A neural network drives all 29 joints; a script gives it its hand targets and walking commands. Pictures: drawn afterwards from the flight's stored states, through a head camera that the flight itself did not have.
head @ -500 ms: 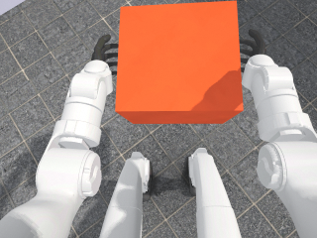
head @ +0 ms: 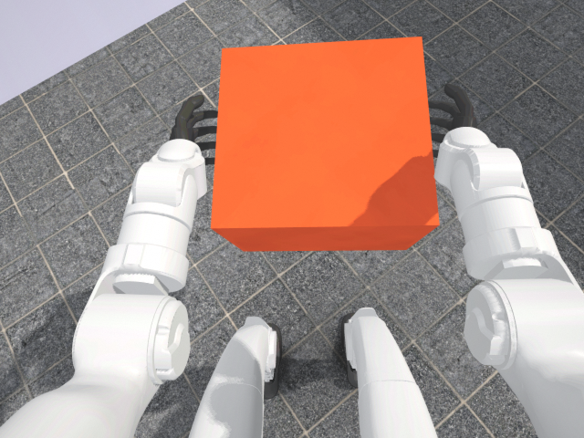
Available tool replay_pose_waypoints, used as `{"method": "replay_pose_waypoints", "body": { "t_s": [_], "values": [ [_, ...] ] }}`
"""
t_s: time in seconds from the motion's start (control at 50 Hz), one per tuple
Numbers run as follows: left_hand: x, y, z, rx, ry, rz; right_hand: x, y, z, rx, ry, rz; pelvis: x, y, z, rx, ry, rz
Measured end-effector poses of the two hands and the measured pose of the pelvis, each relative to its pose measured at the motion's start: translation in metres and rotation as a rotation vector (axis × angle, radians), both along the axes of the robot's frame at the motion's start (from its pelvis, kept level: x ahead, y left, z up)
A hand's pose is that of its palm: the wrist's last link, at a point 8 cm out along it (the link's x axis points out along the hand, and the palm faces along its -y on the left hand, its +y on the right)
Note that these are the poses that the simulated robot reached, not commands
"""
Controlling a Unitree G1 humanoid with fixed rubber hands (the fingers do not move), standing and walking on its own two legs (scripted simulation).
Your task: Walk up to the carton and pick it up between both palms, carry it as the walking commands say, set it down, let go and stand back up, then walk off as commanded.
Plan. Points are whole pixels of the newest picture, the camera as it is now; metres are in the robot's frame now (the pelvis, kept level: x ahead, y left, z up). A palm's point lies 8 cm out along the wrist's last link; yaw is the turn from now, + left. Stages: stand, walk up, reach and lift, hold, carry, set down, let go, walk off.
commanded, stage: reach and lift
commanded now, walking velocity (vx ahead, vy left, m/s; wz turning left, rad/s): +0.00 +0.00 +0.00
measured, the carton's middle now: (321, 157) +0.49 -0.02 -0.06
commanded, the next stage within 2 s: hold in 1.86 s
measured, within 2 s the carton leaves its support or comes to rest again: neither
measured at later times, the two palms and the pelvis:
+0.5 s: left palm (151, 146) +0.43 +0.17 +0.09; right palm (475, 126) +0.44 -0.18 +0.09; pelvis +0.00 +0.01 +0.02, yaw +0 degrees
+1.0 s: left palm (156, 127) +0.41 +0.14 +0.15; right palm (551, 118) +0.41 -0.22 +0.14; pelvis +0.05 -0.02 +0.04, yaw +0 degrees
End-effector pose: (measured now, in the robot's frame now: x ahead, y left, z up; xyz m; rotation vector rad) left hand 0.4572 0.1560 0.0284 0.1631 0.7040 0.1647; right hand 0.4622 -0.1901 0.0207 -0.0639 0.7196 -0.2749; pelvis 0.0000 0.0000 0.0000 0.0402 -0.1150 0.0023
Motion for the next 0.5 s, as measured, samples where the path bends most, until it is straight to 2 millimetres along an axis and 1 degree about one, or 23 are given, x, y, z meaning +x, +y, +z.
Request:
{"method": "replay_pose_waypoints", "body": {
  "t_s": [0.1,0.28,0.5],
  "values": [
    [-0.007,0.001,0.015,-0.001,-0.006,0.0,-0.008,0.001,0.015,-0.002,-0.004,0.001,0.0,-0.001,0.007,0.001,-0.036,-0.003],
    [-0.016,0.005,0.039,-0.004,-0.023,-0.006,-0.016,0.005,0.041,-0.016,-0.02,0.006,-0.002,0.002,0.014,-0.003,-0.084,-0.005],
    [-0.028,0.014,0.06,-0.03,-0.038,-0.001,-0.027,0.014,0.072,-0.037,-0.036,0.007,-0.003,0.009,0.019,-0.014,-0.118,-0.004]
  ]
}}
